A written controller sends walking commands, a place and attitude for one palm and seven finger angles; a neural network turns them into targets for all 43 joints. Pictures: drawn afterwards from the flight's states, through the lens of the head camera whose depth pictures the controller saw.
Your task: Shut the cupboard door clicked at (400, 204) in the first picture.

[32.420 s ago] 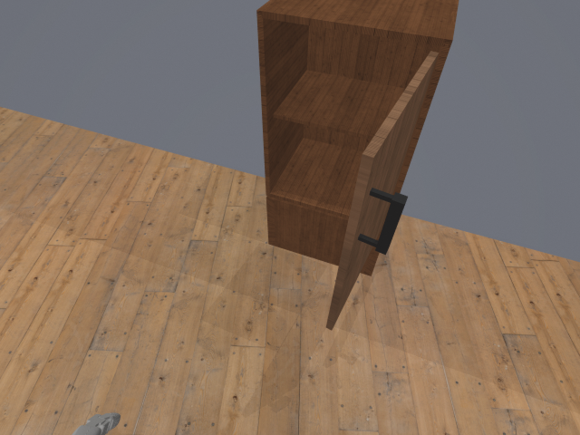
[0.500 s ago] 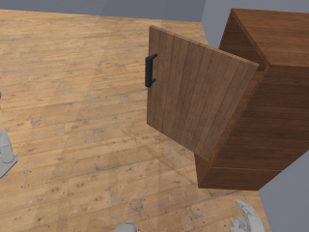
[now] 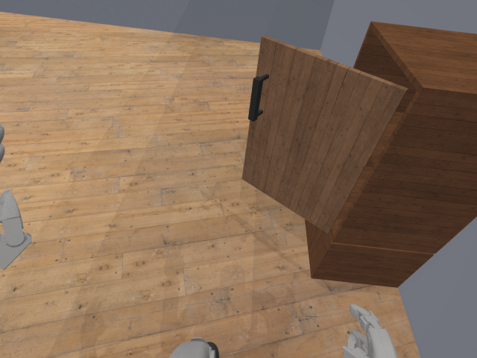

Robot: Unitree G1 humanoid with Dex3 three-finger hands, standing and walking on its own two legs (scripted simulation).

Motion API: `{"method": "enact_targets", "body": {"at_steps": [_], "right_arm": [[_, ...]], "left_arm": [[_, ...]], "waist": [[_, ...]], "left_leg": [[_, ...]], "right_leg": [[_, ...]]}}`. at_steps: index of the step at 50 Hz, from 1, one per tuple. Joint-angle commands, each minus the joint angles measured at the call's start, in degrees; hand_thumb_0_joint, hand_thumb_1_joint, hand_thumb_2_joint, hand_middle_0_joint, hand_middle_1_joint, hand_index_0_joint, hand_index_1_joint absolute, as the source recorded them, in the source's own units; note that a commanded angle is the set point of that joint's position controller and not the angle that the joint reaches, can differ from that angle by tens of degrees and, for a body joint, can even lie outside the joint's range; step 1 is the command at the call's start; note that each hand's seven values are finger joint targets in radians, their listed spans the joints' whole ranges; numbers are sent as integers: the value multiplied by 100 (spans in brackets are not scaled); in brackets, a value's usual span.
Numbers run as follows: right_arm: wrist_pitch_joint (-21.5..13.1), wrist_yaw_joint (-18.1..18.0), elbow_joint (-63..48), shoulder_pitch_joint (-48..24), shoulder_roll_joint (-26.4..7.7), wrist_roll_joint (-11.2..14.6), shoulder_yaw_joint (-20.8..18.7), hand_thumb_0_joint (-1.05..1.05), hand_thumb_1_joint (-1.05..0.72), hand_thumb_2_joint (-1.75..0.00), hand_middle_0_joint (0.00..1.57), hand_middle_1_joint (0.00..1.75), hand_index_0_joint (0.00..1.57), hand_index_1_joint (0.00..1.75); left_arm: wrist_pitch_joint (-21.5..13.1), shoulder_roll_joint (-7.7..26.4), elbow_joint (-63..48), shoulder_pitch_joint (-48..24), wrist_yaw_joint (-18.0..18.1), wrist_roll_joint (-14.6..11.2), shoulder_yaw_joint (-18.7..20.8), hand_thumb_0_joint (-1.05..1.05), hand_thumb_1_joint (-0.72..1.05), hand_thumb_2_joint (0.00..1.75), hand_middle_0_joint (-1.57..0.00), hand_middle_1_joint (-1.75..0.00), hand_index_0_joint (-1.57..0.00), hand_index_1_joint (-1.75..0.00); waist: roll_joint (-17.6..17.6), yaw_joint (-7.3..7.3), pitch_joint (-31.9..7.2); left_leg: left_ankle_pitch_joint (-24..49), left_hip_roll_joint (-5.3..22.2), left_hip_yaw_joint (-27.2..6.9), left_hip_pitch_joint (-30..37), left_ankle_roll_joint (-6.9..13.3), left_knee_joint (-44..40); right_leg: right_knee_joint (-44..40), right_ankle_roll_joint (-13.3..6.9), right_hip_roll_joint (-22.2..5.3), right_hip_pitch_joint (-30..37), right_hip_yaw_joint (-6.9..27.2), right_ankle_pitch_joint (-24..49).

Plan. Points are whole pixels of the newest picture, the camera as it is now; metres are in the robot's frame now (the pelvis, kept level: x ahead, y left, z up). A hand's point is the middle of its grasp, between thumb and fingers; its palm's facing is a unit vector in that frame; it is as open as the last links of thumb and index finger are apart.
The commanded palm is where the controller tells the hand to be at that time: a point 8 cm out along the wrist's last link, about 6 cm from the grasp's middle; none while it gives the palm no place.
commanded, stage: stop stepping back and stand still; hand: left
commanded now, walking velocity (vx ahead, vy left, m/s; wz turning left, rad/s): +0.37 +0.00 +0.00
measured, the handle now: (259, 97) +0.87 +0.04 +0.01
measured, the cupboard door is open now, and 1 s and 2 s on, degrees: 55 55 55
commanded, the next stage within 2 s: let the arm hang, fingers relaxed in 1.00 s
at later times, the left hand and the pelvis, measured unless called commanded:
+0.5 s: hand out of the picture -0.01 +0.39 +0.22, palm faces +0.59 -0.75 -0.32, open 7.4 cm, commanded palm -0.08 +0.38 +0.20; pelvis -0.23 +0.09 +0.01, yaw -1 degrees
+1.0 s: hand out of the picture -0.08 +0.35 +0.19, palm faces +0.45 -0.78 -0.44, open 7.4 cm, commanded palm -0.12 +0.37 +0.20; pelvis -0.29 +0.08 +0.02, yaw -6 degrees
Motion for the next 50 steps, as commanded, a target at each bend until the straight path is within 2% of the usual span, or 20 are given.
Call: {"method": "enact_targets", "body": {"at_steps": [1,4,8,9,10,11,13,16,18,20,21,22,26,30,38,40,42,44,46,50], "right_arm": [[-327,-261,-914,-282,-912,44,-339,0,-90,-90,20,30,20,30],[-373,-207,-1109,-453,-1146,80,-382,0,-90,-90,20,30,20,30],[-100,98,-1408,-352,-838,70,-526,0,-90,-90,20,30,20,30],[-106,153,-1473,-285,-711,179,-516,0,-90,-90,20,30,20,30],[-103,217,-1507,-340,-635,291,-560,0,-90,-90,20,30,20,30],[-76,206,-1426,-408,-837,229,-598,0,-90,-90,20,30,20,30],[-137,193,-1260,-186,-440,45,-384,0,-90,-90,20,30,20,30],[-194,-158,-1094,-179,-525,-40,-234,0,-90,-90,20,30,20,30],[-413,-230,-747,127,-774,23,-215,0,-90,-90,20,30,20,30],[-594,-244,-911,165,-1036,71,-291,0,-90,-90,20,30,20,30],[-646,-224,-1017,50,-978,67,-266,0,-90,-90,20,30,20,30],[-525,-170,-909,166,-956,158,-384,0,-90,-90,20,30,20,30],[-348,145,-1116,-155,-914,110,-427,0,-90,-90,20,30,20,30],[-256,139,-1228,-429,-739,31,-352,0,-90,-90,20,30,20,30],[-161,-164,-1107,-157,-550,-133,-261,0,-90,-90,20,30,20,30],[-85,-89,-996,-101,-542,-2,-263,0,-90,-90,20,30,20,30],[20,-41,-994,-162,-741,71,-377,0,-90,-90,20,30,20,30],[-108,75,-1164,-330,-837,-22,-278,0,-90,-90,20,30,20,30],[-15,-38,-1009,-150,-949,193,-509,0,-90,-90,20,30,20,30],[-51,-220,-940,-444,-701,107,-303,0,-90,-90,20,30,20,30]], "left_arm": [[8,1110,-585,-1608,61,-47,546,0,90,90,-20,-30,-20,-30],[47,999,-17,-1732,35,33,693,0,90,90,-20,-30,-20,-30],[382,1045,-564,-821,-172,-173,730,0,90,90,-20,-30,-20,-30],[316,1296,-881,-303,-127,-166,1002,0,90,90,-20,-30,-20,-30],[270,1285,-1492,71,-130,-109,863,0,90,90,-20,-30,-20,-30],[270,1547,-2234,-393,-119,-8,891,0,90,90,-20,-30,-20,-30],[173,1811,-2455,-1179,-106,-81,1106,0,90,90,-20,-30,-20,-30],[108,1394,-1350,-1036,117,70,902,0,90,90,-20,-30,-20,-30],[120,1087,-716,-1977,153,101,564,0,90,90,-20,-30,-20,-30],[-91,1282,-747,-3019,211,347,507,0,90,90,-20,-30,-20,-30],[-216,1441,-438,-3098,170,470,680,0,90,90,-20,-30,-20,-30],[-45,1028,767,-1675,93,491,683,0,90,90,-20,-30,-20,-30],[85,390,-606,-1134,-76,272,-9,0,90,90,-20,-30,-20,-30],[230,861,-1590,-692,-23,236,282,0,90,90,-20,-30,-20,-30],[460,1412,-1112,-86,217,38,1014,0,90,90,-20,-30,-20,-30],[612,1237,-436,8,159,-4,878,0,90,90,-20,-30,-20,-30],[468,1482,-402,-455,161,40,1063,0,90,90,-20,-30,-20,-30],[238,1798,-125,-594,210,9,1416,0,90,90,-20,-30,-20,-30],[325,657,422,-359,122,14,423,0,90,90,-20,-30,-20,-30],[118,864,-204,-1352,153,131,328,0,90,90,-20,-30,-20,-30]], "waist": [[577,-508,-453],[1824,-414,62],[1653,21,-915],[515,90,-1143],[-1795,82,-588],[-2336,-249,141],[-981,-674,-122],[425,-396,-124],[1007,-617,-16],[2791,-611,565],[1799,-496,843],[820,-409,450],[763,-444,143],[1424,-366,4],[1931,-389,-665],[537,-393,-648],[-1056,-338,227],[-752,-469,389],[-1169,-481,628],[-423,-389,1155]], "left_leg": [[764,582,-787,2499,204,-955],[-4466,1133,-1508,110,57,-3318],[-3572,344,282,39,-1158,-2637],[-2706,-291,1092,846,-841,-451],[-1801,-704,487,1463,-658,3461],[-1892,-588,-1138,379,-299,5756],[-1499,-75,-1132,546,-193,5988],[-2100,-14,-235,1418,233,1532],[-2070,-207,-168,2217,269,-969],[-3810,2072,-3366,2084,721,-2536],[-3803,2333,-3685,1338,1084,-2830],[-2838,1910,-2594,1717,1007,-2315],[-3605,1451,-2213,1436,439,-2646],[-3531,1045,-1451,1126,-93,-3284],[-2238,638,-291,1214,-109,-2358],[-2044,165,130,154,-40,-200],[-1786,-164,-485,-1577,106,3075],[-1353,174,-747,-1831,-39,3550],[-561,68,-698,-1827,-31,3448],[-622,222,-73,-507,120,1744]], "right_leg": [[-490,-40,-202,-1788,64,1445],[619,-226,693,11,-689,-1042],[1162,-576,912,834,-1476,-1296],[-305,-822,321,-25,-952,-1377],[-2035,-1285,-1210,-2510,1356,-2137],[-3074,-1808,-2496,-4149,3466,-2614],[-2842,-1637,-2299,-4215,2219,-2448],[-1792,-1101,-1365,-2938,1193,-2134],[-109,-752,-771,-2561,439,-1285],[3284,-214,-267,-4055,-197,-542],[3622,-180,-438,-4024,211,107],[3845,-139,-393,-3828,-100,563],[3431,-147,-356,-3190,-189,1235],[2636,-133,-58,-2160,-773,1312],[-905,-471,360,759,-1625,-781],[-1762,-922,-527,1437,-578,-484],[-2873,-1717,-2633,609,2351,-771],[-2521,-1885,-2699,432,2186,1081],[-2520,-1265,-1952,409,1443,427],[-2382,-1148,-1873,-339,268,1356]]}}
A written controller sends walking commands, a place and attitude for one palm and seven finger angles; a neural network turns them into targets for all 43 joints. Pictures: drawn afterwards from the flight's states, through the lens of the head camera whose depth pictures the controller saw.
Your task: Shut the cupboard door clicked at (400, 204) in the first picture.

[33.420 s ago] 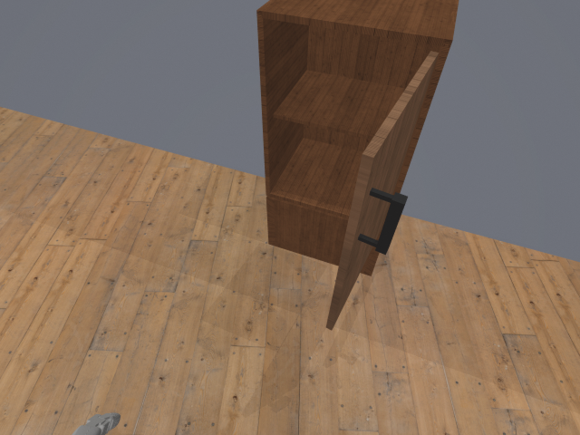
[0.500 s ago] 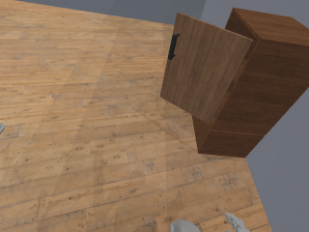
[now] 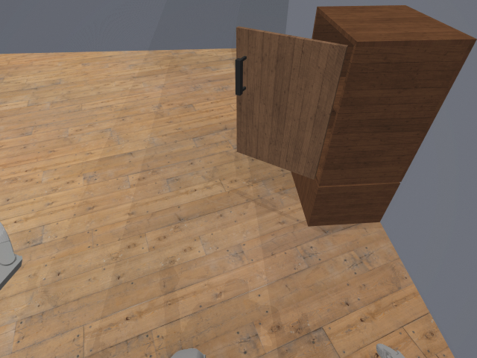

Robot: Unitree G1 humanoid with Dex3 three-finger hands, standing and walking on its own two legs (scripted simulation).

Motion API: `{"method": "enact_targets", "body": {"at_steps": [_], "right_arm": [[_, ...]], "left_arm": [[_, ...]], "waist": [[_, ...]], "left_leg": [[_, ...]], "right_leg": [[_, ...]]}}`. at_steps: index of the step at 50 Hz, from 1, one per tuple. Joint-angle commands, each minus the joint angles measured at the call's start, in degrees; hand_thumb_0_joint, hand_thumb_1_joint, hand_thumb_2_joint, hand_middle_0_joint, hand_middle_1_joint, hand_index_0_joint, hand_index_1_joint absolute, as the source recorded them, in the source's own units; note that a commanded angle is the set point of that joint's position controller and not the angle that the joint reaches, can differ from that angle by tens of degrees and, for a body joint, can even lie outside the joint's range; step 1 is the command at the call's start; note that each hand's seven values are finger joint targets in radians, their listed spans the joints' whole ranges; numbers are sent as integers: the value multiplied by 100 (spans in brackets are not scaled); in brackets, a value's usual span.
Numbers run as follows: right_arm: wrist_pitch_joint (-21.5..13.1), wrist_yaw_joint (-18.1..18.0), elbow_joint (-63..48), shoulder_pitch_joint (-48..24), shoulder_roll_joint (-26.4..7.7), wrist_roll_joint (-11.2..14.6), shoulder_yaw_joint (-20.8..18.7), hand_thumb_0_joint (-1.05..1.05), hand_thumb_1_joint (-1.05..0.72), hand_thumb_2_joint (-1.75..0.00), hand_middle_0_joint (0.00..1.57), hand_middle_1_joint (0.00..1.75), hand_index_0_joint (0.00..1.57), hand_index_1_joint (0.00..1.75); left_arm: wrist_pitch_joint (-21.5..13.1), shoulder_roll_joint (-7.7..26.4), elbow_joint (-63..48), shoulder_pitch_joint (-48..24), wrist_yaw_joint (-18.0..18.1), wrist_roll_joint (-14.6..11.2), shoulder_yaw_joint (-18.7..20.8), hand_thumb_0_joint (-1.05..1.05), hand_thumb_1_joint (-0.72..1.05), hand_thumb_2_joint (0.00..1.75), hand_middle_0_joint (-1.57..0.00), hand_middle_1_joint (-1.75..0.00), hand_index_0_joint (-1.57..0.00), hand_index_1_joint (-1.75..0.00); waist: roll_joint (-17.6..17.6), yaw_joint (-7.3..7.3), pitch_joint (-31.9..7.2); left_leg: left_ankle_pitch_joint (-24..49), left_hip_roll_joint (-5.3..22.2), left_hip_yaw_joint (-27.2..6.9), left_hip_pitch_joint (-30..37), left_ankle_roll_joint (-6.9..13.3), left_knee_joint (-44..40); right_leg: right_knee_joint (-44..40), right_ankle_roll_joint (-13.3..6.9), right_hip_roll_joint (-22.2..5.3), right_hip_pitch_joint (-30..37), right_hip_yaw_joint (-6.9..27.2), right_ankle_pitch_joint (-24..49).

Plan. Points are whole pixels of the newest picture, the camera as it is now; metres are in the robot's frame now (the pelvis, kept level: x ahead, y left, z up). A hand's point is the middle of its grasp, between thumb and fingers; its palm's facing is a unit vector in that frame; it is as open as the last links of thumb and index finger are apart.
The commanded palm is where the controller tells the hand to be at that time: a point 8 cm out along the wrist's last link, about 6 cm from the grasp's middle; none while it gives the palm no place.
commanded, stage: let the arm hang, fingers relaxed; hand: left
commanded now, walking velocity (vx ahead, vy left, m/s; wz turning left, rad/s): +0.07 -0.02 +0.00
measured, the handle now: (241, 75) +1.16 +0.07 -0.01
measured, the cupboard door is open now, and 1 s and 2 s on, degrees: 55 55 55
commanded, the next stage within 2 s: look to check the result in 1.20 s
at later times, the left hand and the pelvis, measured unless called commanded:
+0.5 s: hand out of the picture +0.11 +0.18 -0.15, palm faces +0.12 -0.97 -0.23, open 6.9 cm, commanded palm none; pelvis +0.04 -0.01 -0.01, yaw +6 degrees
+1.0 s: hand out of the picture +0.06 +0.19 -0.17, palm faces +0.10 -0.98 -0.17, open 7.3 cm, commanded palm none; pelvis +0.07 +0.03 +0.01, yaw +3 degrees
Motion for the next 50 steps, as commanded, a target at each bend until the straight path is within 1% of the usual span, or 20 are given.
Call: {"method": "enact_targets", "body": {"at_steps": [1,4,5,6,7,9,11,14,15,16,17,18,21,24,26,28,30,34,40,50], "right_arm": [[-481,-163,-1025,-1047,-319,-18,-52,0,-90,-90,20,30,20,30],[-739,-231,-1064,-1015,-329,-33,-87,0,-90,-90,20,30,20,30],[-712,514,-285,-69,-975,-207,-77,0,-90,-90,20,30,20,30],[-265,569,-517,570,-1173,-136,-55,0,-90,-90,20,30,20,30],[-127,460,-626,758,-1287,-97,-100,0,-90,-90,20,30,20,30],[-65,415,-672,404,-1367,-314,-76,0,-90,-90,20,30,20,30],[-71,361,-633,-12,-1321,-369,-76,0,-90,-90,20,30,20,30],[146,345,-414,-980,-1116,-373,-4,0,-90,-90,20,30,20,30],[239,350,-358,-1150,-827,-327,18,0,-90,-90,20,30,20,30],[311,397,-308,-1142,-427,-237,53,0,-90,-90,20,30,20,30],[373,433,-362,-1057,-340,-182,16,0,-90,-90,20,30,20,30],[461,451,-257,-855,-401,-211,-11,0,-90,-90,20,30,20,30],[487,390,463,-238,-314,-304,-128,0,-90,-90,20,30,20,30],[351,405,723,-106,-48,-232,-91,0,-90,-90,20,30,20,30],[257,391,928,-7,183,-191,-14,0,-90,-90,20,30,20,30],[88,368,1225,356,165,-169,44,0,-90,-90,20,30,20,30],[15,243,1329,275,-181,-189,12,0,-90,-90,20,30,20,30],[111,148,1604,436,-73,-132,68,0,-90,-90,20,30,20,30],[142,135,1927,377,-8,-147,118,0,-90,-90,20,30,20,30],[98,131,2316,513,40,-143,187,0,-90,-90,20,30,20,30]], "left_arm": [[-495,1221,-1435,-1562,105,130,235,0,90,90,-20,-30,-20,-30],[-563,1494,-2186,-1893,216,127,386,0,90,90,-20,-30,-20,-30],[564,-197,2788,-855,-609,601,-1849,0,90,90,-20,-30,-20,-30],[1025,-413,2888,-261,-832,360,-1958,0,90,90,-20,-30,-20,-30],[1162,-679,2763,-252,-786,389,-2011,0,90,90,-20,-30,-20,-30],[1143,-632,2992,-1049,-777,492,-2199,0,90,90,-20,-30,-20,-30],[1199,-511,3553,-1593,-937,430,-2179,0,90,90,-20,-30,-20,-30],[1245,-298,4910,-1017,-1044,402,-2154,0,90,90,-20,-30,-20,-30],[1259,-70,5398,-475,-1014,408,-2055,0,90,90,-20,-30,-20,-30],[1209,310,5658,-264,-968,494,-1992,0,90,90,-20,-30,-20,-30],[1152,564,5548,-891,-940,488,-2062,0,90,90,-20,-30,-20,-30],[1179,536,5486,-1649,-908,477,-2123,0,90,90,-20,-30,-20,-30],[1093,-408,5926,-2088,-804,508,-2118,0,90,90,-20,-30,-20,-30],[1014,-600,6416,-1695,-758,534,-2102,0,90,90,-20,-30,-20,-30],[946,-614,6826,-1322,-763,489,-2126,0,90,90,-20,-30,-20,-30],[870,-704,7204,-1239,-750,368,-2196,0,90,90,-20,-30,-20,-30],[844,-907,7411,-969,-740,331,-2297,0,90,90,-20,-30,-20,-30],[931,-701,7793,-1232,-717,349,-2310,0,90,90,-20,-30,-20,-30],[1009,-868,8259,-1196,-755,363,-2423,0,90,90,-20,-30,-20,-30],[1063,-924,8608,-1158,-769,352,-2446,0,90,90,-20,-30,-20,-30]], "waist": [[-543,-87,1423],[-445,-88,705],[442,-805,452],[1837,-673,-678],[2194,-703,-860],[35,-561,-322],[119,-480,98],[381,214,36],[-11,477,-82],[-1532,595,25],[-1958,375,389],[-1213,-35,728],[-573,-423,1026],[-686,-216,326],[-576,-67,-149],[-369,-149,-518],[330,-30,-711],[429,-180,-197],[-12,-150,705],[154,-114,1057]], "left_leg": [[139,52,522,348,123,-1489],[460,-396,938,1941,211,-2653],[3081,151,726,2561,253,-2752],[5533,1161,-1227,3857,933,-2589],[7063,1936,-1989,3811,1533,-3077],[5457,2096,-1912,3137,1568,-3303],[2069,1928,-2029,1852,1471,-3968],[-1113,874,-719,98,625,-3907],[-1979,420,-312,-569,384,-3244],[-2236,-302,268,-647,117,-1623],[-1928,-570,-133,-283,43,-330],[-1392,-418,-485,334,79,141],[-460,-216,-442,447,61,528],[-921,-181,-195,895,63,-1309],[-837,-313,-132,1375,66,-3038],[1456,-181,-345,2552,148,-4433],[4546,579,-577,3573,415,-3514],[4287,297,-283,3345,220,-3671],[2497,253,-316,3062,277,-4289],[1916,217,-310,2931,325,-4602]], "right_leg": [[-1205,-659,-1477,-1002,828,1787],[-91,-543,-1261,-814,511,3300],[2086,234,-1422,-1558,-881,4386],[3847,470,-305,-2463,-397,1365],[4999,464,137,-2679,185,-1566],[4811,525,-117,-3177,635,-1587],[4296,490,-427,-2726,795,-1299],[1944,459,-274,-462,327,232],[1303,418,-277,344,485,367],[-190,139,-1065,-304,1819,-1291],[-1940,-397,-2157,-1737,3703,-2722],[-2295,-544,-2204,-2749,3647,-3022],[-1685,-376,-1625,-2435,2618,-901],[-863,-679,-1450,-895,1585,1671],[-284,-664,-1317,153,1434,3632],[245,-216,-951,151,1060,4266],[74,106,-640,-495,736,3772],[-10,69,-608,-185,609,4355],[-518,80,-551,-382,693,3181],[-692,120,-523,-387,743,2366]]}}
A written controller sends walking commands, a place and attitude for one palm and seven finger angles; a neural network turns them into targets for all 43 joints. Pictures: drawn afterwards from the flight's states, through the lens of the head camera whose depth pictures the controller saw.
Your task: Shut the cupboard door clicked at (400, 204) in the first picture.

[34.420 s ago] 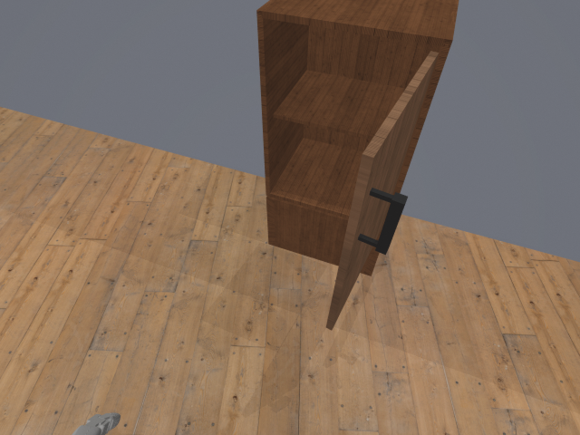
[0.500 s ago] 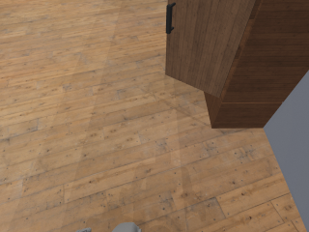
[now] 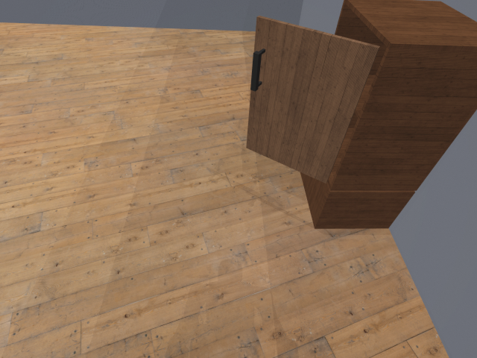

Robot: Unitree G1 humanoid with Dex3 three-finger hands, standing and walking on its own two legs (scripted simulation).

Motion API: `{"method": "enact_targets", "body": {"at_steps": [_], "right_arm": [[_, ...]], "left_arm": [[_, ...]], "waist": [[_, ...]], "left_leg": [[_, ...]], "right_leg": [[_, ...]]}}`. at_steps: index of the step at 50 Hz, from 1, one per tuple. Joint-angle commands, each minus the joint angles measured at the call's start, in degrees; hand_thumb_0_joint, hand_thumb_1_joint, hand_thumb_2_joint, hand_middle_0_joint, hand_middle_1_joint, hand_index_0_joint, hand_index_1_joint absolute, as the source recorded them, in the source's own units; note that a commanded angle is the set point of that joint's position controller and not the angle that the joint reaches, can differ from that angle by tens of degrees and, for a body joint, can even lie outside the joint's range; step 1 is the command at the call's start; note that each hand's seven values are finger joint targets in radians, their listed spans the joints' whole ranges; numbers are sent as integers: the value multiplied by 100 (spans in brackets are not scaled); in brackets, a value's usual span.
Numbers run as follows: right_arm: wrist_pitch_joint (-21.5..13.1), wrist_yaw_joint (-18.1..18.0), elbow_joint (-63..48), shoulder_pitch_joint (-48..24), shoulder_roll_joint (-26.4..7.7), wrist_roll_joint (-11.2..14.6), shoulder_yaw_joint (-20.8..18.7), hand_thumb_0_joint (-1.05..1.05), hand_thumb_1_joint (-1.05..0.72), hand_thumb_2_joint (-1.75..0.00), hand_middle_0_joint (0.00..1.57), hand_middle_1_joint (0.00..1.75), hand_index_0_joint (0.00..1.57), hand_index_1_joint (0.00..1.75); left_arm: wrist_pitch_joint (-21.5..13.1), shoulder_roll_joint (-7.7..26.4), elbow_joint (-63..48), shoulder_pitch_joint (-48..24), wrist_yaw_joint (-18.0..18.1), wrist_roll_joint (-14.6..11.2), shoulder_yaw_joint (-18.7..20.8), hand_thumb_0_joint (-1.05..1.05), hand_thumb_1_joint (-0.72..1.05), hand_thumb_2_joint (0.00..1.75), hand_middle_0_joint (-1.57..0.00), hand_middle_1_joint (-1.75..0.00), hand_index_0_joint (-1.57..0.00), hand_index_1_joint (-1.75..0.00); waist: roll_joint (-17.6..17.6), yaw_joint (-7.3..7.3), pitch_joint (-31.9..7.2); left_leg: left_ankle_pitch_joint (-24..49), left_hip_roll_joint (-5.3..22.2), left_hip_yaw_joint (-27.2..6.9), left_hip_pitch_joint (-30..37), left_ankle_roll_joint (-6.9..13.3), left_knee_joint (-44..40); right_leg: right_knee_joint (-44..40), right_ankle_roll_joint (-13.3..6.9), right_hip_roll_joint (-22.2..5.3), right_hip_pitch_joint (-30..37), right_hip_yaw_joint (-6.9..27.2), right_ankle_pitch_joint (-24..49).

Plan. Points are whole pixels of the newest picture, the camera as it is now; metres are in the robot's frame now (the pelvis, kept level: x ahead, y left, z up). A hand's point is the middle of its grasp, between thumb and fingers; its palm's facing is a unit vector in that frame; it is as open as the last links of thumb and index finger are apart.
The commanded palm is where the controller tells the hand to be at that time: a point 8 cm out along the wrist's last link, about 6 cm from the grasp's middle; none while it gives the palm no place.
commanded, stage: let the arm hang, fingers relaxed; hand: left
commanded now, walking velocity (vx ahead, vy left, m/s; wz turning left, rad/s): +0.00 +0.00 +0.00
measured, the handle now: (258, 69) +1.09 -0.01 -0.02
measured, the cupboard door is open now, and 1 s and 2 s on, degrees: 55 55 55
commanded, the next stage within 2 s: look to check the result in 0.20 s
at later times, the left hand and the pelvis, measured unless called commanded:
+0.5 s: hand out of the picture -0.05 +0.16 -0.18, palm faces +0.01 -0.99 -0.12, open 7.4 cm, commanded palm none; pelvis -0.02 +0.02 +0.00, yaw -1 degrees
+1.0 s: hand out of the picture -0.04 +0.18 -0.19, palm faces +0.01 -0.99 -0.14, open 7.4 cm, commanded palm none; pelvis -0.02 +0.03 +0.00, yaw -2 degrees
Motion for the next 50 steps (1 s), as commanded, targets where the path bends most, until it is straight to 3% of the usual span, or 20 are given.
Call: {"method": "enact_targets", "body": {"at_steps": [1,8,21,40,46,48,50], "right_arm": [[-89,-6,33,576,-464,28,-55,0,-90,-90,20,30,20,30],[-107,-11,222,813,-350,39,-39,0,-90,-90,20,30,20,30],[-129,-23,364,1162,-152,56,-49,0,-90,-90,20,30,20,30],[-166,-51,303,1183,-182,62,-86,0,-90,-90,20,30,20,30],[-164,-45,280,1142,-216,58,-98,0,-90,-90,20,30,20,30],[-142,-21,303,1182,-229,39,-102,0,-90,-90,20,30,20,30],[-86,5,256,1220,-395,1,-179,0,-90,-90,20,30,20,30]], "left_arm": [[-79,443,-62,376,12,-12,66,0,90,90,-20,-30,-20,-30],[-74,321,70,475,29,-21,48,0,90,90,-20,-30,-20,-30],[-70,120,210,658,64,-10,20,0,90,90,-20,-30,-20,-30],[-65,78,216,712,93,11,32,0,90,90,-20,-30,-20,-30],[-69,85,202,705,93,9,31,0,90,90,-20,-30,-20,-30],[-69,130,150,619,82,7,58,0,90,90,-20,-30,-20,-30],[-42,196,-24,420,43,63,142,0,90,90,-20,-30,-20,-30]], "waist": [[245,-36,514],[71,-35,644],[125,-68,741],[245,-99,709],[125,-99,691],[139,-137,680],[338,-205,904]], "left_leg": [[2166,730,-593,-484,-73,-473],[1754,709,-614,-575,-39,-567],[1196,713,-637,-762,-1,-655],[2143,793,-671,-524,-78,-535],[2148,779,-651,-463,-83,-526],[1296,742,-771,-581,-10,-555],[-343,965,-1274,-787,200,-898]], "right_leg": [[-239,-175,-463,24,479,1391],[-284,-162,-467,-47,477,1102],[-211,-133,-436,-234,529,795],[30,-83,-403,-448,499,889],[37,-80,-408,-468,529,943],[143,-44,-397,-445,379,496],[645,-13,-263,-862,114,-349]]}}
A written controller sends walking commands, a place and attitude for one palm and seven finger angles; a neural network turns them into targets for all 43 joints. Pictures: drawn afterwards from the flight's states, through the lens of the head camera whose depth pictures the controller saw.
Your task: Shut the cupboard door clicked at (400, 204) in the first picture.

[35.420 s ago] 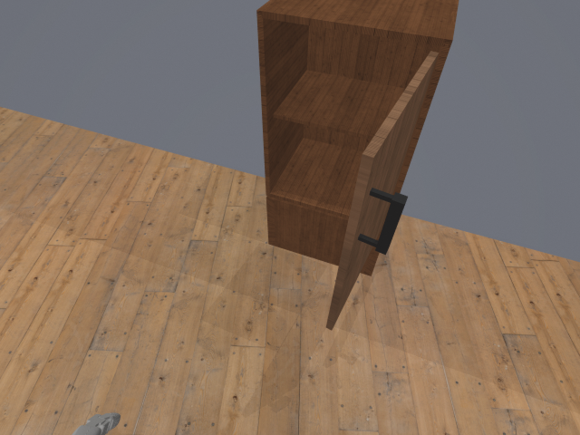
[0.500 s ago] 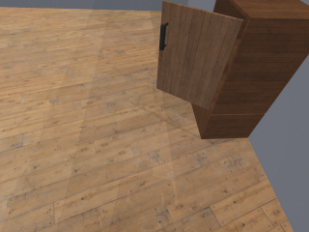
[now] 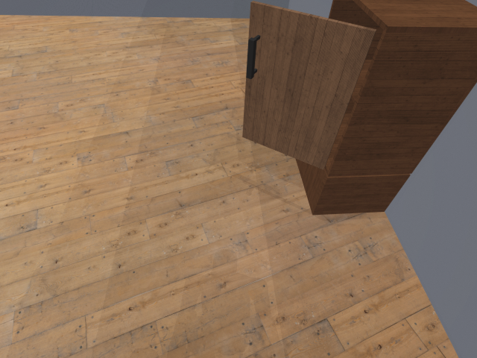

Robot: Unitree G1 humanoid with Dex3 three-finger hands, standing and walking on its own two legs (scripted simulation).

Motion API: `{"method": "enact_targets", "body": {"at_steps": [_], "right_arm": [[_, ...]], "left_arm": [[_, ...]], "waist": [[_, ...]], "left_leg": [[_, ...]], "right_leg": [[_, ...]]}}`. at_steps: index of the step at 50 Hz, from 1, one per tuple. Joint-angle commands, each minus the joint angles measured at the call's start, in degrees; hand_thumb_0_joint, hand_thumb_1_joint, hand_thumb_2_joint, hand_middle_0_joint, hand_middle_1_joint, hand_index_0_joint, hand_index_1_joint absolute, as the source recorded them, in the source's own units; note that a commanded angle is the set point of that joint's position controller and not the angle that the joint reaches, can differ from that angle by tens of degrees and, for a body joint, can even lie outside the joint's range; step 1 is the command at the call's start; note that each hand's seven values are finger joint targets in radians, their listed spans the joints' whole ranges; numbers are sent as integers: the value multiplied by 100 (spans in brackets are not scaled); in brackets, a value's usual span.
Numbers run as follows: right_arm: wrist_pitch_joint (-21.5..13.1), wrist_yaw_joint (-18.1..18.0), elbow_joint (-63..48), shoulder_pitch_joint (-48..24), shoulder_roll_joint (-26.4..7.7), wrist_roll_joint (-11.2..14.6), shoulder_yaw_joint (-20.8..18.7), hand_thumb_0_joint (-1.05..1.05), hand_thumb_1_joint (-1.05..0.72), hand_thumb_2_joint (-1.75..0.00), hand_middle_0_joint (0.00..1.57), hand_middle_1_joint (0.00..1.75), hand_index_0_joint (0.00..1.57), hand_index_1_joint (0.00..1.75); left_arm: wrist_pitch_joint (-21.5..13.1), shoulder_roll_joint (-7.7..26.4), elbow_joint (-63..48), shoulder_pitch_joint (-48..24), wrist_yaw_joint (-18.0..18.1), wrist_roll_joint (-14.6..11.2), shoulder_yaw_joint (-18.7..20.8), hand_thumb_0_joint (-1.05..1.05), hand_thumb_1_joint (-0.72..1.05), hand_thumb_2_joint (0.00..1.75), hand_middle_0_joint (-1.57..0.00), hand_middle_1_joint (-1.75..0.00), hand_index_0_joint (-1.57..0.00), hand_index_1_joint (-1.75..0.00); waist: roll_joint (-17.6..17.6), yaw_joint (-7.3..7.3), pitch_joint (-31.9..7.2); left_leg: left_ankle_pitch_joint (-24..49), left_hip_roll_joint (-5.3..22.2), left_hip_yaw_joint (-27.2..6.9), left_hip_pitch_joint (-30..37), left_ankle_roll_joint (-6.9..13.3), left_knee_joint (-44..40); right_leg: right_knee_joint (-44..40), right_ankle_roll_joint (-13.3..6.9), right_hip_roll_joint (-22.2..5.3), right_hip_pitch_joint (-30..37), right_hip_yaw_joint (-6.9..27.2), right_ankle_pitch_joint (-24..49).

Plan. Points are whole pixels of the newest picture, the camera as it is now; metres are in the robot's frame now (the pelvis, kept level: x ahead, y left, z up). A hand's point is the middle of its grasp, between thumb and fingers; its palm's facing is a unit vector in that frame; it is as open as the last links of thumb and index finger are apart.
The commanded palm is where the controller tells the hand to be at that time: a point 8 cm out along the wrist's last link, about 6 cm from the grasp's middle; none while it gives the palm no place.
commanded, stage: walk to a spot facing it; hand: left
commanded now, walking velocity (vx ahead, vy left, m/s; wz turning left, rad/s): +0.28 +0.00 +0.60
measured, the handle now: (253, 57) +1.11 -0.01 -0.02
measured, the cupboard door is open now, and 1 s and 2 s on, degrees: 55 55 55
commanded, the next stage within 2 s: turn to face it in 1.00 s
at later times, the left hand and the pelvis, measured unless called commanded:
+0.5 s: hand out of the picture +0.12 +0.15 -0.16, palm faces +0.34 -0.92 -0.21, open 7.3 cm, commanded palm none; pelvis +0.11 -0.04 +0.00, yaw +19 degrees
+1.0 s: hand (85, 332) +0.20 +0.31 -0.17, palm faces +0.59 -0.77 -0.24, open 7.4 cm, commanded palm none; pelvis +0.25 +0.09 +0.00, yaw +37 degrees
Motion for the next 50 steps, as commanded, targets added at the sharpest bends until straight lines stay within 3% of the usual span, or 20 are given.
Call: {"method": "enact_targets", "body": {"at_steps": [1,4,7,11,14,15,16,17,19,23,26,32,34,36,37,38,39,40,44,50], "right_arm": [[47,25,-60,750,-842,-42,-212,0,-90,-90,20,30,20,30],[55,53,-160,1062,-989,-78,-296,0,-90,-90,20,30,20,30],[-38,61,-306,919,-1119,-93,-344,0,-90,-90,20,30,20,30],[-83,57,-449,597,-1224,-91,-381,0,-90,-90,20,30,20,30],[-108,100,-644,154,-1247,-20,-395,0,-90,-90,20,30,20,30],[-143,151,-750,216,-970,42,-373,0,-90,-90,20,30,20,30],[-137,154,-942,102,-852,32,-382,0,-90,-90,20,30,20,30],[-70,209,-970,-29,-1097,-57,-471,0,-90,-90,20,30,20,30],[4,282,-1011,-144,-894,-100,-478,0,-90,-90,20,30,20,30],[99,452,-1125,-394,-700,-85,-408,0,-90,-90,20,30,20,30],[136,515,-1378,-867,-746,-77,-400,0,-90,-90,20,30,20,30],[86,654,-1948,-1842,-892,-79,-310,0,-90,-90,20,30,20,30],[13,649,-1975,-1558,-1068,-86,-353,0,-90,-90,20,30,20,30],[-33,606,-1709,-367,-1547,-130,-497,0,-90,-90,20,30,20,30],[-55,530,-1566,411,-2248,-166,-679,0,-90,-90,20,30,20,30],[-99,447,-1529,839,-2900,-141,-833,0,-90,-90,20,30,20,30],[-42,375,-1438,885,-2883,-39,-771,0,-90,-90,20,30,20,30],[-53,341,-1563,441,-2676,-64,-725,0,-90,-90,20,30,20,30],[-196,266,-1909,-804,-1887,-70,-485,0,-90,-90,20,30,20,30],[-219,271,-1668,-523,-1767,-46,-513,0,-90,-90,20,30,20,30]], "left_arm": [[-14,483,-402,63,-55,88,165,0,90,90,-20,-30,-20,-30],[-18,511,-868,-562,-140,159,239,0,90,90,-20,-30,-20,-30],[-122,549,-1245,-1009,-225,130,309,0,90,90,-20,-30,-20,-30],[-163,594,-1378,-906,-276,56,372,0,90,90,-20,-30,-20,-30],[-221,854,-1205,18,-263,58,493,0,90,90,-20,-30,-20,-30],[-287,1351,-1087,583,-201,110,593,0,90,90,-20,-30,-20,-30],[-275,1720,-1061,1069,-155,100,678,0,90,90,-20,-30,-20,-30],[-247,1631,-1125,774,-131,35,642,0,90,90,-20,-30,-20,-30],[-252,1336,-1365,9,-65,59,604,0,90,90,-20,-30,-20,-30],[-446,1091,-1372,-69,-119,85,467,0,90,90,-20,-30,-20,-30],[-506,1120,-1238,160,-128,97,448,0,90,90,-20,-30,-20,-30],[-508,1406,-1234,250,-151,124,488,0,90,90,-20,-30,-20,-30],[-516,1618,-1285,145,-167,123,549,0,90,90,-20,-30,-20,-30],[-486,1819,-1395,-6,-212,59,593,0,90,90,-20,-30,-20,-30],[-458,1640,-1553,1,-291,28,596,0,90,90,-20,-30,-20,-30],[-425,1346,-1895,-219,-358,8,473,0,90,90,-20,-30,-20,-30],[-377,1594,-2125,-776,-306,23,454,0,90,90,-20,-30,-20,-30],[-382,1465,-2130,-898,-270,15,488,0,90,90,-20,-30,-20,-30],[-191,1249,-1750,-273,-348,129,517,0,90,90,-20,-30,-20,-30],[-117,1197,-2052,-878,-363,108,491,0,90,90,-20,-30,-20,-30]], "waist": [[491,-112,909],[691,-314,1234],[478,-293,1032],[458,-103,536],[25,435,52],[-1032,637,-372],[-1999,820,-633],[-1304,609,-268],[-874,239,231],[-356,12,241],[-524,65,184],[-676,212,268],[-653,44,-37],[-242,-582,-759],[999,-951,-1413],[2240,-1083,-1686],[1202,-1067,-1535],[648,-826,-1055],[809,-41,-330],[421,-44,-123]], "left_leg": [[-1112,1437,-1943,-672,101,-1193],[-1727,1943,-3034,-311,677,-1471],[-405,1994,-3078,-73,882,-1231],[553,1594,-2634,-488,680,-780],[209,934,-1996,-1921,270,194],[-557,355,-1368,-2999,-31,1507],[-1824,-98,-693,-3370,-298,3309],[-1709,269,-961,-3401,-333,4289],[-1061,669,-990,-3540,-382,4935],[-61,883,-788,-3321,-603,4532],[134,915,-567,-3513,-708,3909],[272,841,-139,-3021,-559,2126],[41,613,22,-2311,-404,1661],[548,230,176,-252,-275,937],[821,1170,-1298,1188,129,700],[2019,2666,-3826,1961,854,88],[2221,2828,-3970,1870,1023,-110],[1681,2725,-3529,1116,943,-222],[883,1685,-2259,-807,363,-613],[871,1600,-2371,-720,656,-930]], "right_leg": [[739,-216,54,-996,-297,-673],[2091,-198,11,-2392,-245,-1156],[2247,-149,-140,-2692,-52,-1061],[1409,-114,95,-1575,-237,-701],[-6,-172,87,849,-150,144],[-597,-502,-1054,2154,1121,-841],[-1453,-1081,-2362,2136,2850,-1651],[-1698,-1259,-2452,1322,2925,-2546],[-1741,-1202,-2350,273,2491,-3002],[-1416,-911,-1716,113,196,99],[-1230,-870,-1648,608,-460,1604],[-785,-741,-1756,926,-1065,2517],[-133,-711,-1866,1055,-1204,3293],[1706,-446,-1633,323,-1629,3152],[3298,-162,-1095,-1009,-1608,1071],[4978,115,-213,-2777,-1068,-2211],[5367,28,-342,-3149,-176,-2017],[5367,1,-508,-3143,-152,-1798],[4507,127,-623,-2326,71,-544],[3312,272,-512,-2642,87,40]]}}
